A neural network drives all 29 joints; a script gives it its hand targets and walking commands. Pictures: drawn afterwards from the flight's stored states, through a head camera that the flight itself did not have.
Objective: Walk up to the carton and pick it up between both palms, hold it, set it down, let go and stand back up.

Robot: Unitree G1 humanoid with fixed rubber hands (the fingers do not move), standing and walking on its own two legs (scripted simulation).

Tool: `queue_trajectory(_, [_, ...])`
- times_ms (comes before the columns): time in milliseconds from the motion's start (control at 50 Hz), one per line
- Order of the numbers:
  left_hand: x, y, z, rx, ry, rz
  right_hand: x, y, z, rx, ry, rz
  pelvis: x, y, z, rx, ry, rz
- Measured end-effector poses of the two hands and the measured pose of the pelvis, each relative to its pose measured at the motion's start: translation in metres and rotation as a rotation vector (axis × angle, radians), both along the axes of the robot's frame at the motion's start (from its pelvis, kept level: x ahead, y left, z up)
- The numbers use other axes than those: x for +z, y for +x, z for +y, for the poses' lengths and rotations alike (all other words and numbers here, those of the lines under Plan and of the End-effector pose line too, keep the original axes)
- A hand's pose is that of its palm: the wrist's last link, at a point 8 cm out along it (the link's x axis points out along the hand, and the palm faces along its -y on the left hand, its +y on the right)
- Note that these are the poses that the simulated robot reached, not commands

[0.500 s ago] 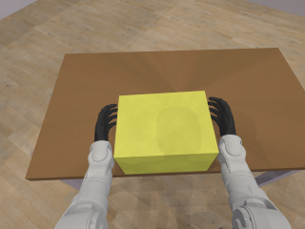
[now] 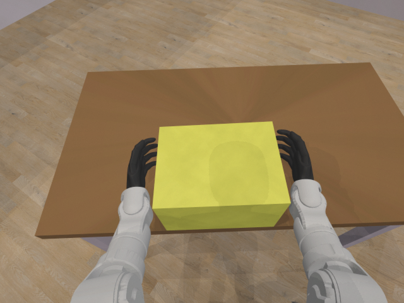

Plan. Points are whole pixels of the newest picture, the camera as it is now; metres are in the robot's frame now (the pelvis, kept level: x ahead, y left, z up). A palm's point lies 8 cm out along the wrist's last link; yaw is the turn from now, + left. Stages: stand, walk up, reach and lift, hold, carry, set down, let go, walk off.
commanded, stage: set down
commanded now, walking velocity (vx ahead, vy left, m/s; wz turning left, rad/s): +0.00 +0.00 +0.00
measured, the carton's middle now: (217, 177) +0.39 +0.00 -0.04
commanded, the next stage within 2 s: none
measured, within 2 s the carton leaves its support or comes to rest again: rests again in 0.44 s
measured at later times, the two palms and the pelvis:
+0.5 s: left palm (139, 177) +0.37 +0.17 -0.01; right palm (300, 172) +0.39 -0.17 +0.00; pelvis +0.00 +0.00 +0.00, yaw +0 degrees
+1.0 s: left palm (133, 172) +0.38 +0.18 -0.01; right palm (297, 165) +0.41 -0.17 +0.00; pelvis -0.02 -0.01 -0.01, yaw +0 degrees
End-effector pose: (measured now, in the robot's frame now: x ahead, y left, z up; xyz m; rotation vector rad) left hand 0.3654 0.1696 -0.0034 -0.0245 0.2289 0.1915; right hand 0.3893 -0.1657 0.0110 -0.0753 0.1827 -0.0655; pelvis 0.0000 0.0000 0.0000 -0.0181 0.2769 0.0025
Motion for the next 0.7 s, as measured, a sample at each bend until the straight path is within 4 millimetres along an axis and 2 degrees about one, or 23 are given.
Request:
queue_trajectory(500, [-0.002, 0.004, -0.001, 0.007, -0.023, -0.01, -0.008, 0.001, -0.003, -0.005, 0.01, 0.022, -0.001, -0.002, -0.001, 0.0, 0.002, 0.016])
queue_trajectory(700, [-0.006, 0.009, 0.001, 0.017, -0.007, 0.008, -0.006, 0.011, -0.001, 0.026, -0.047, 0.038, -0.003, -0.006, -0.003, -0.002, 0.004, 0.06])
